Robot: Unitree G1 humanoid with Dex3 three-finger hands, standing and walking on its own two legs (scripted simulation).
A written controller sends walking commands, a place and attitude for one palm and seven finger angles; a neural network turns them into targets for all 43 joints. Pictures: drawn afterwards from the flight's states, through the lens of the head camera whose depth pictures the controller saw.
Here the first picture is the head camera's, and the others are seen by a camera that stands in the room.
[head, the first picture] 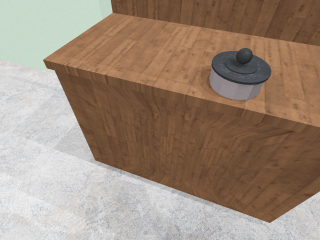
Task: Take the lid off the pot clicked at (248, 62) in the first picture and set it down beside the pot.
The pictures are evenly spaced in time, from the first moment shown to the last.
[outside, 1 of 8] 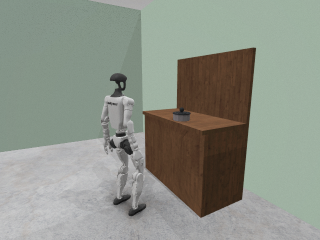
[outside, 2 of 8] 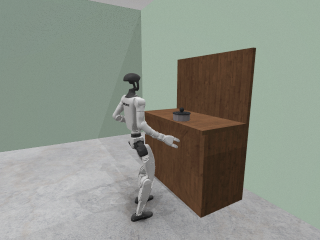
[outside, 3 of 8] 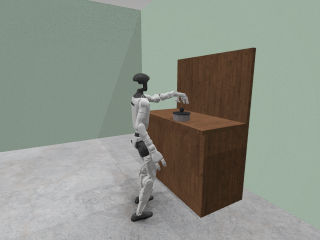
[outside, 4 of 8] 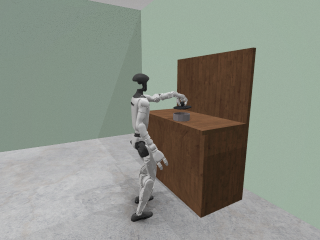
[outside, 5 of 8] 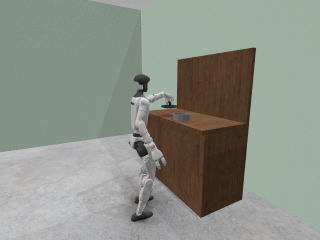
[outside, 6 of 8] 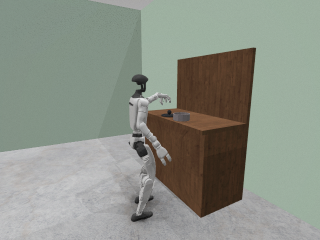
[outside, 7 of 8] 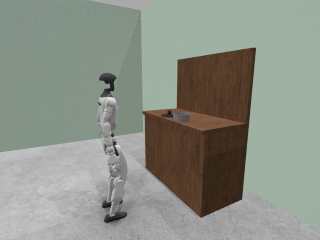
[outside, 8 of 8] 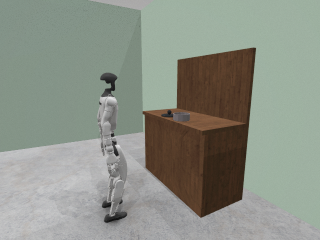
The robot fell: no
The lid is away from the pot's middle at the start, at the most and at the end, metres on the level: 0.00 0.26 0.24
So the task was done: yes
